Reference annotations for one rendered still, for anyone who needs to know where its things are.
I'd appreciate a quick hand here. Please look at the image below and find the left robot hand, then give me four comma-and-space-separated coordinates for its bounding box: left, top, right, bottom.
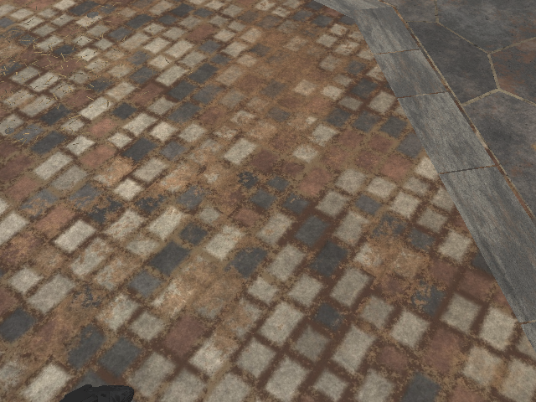
60, 384, 134, 402

